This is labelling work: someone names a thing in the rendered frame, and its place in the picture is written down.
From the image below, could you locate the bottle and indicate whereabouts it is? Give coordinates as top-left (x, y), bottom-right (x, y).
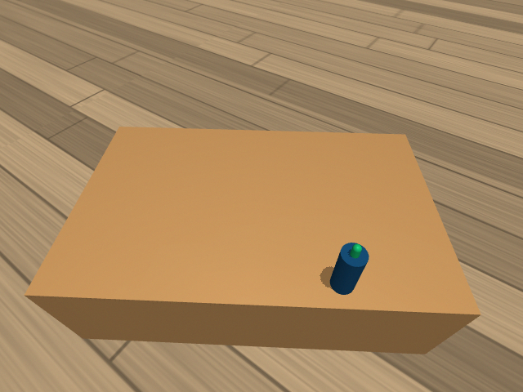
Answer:
top-left (330, 243), bottom-right (369, 295)

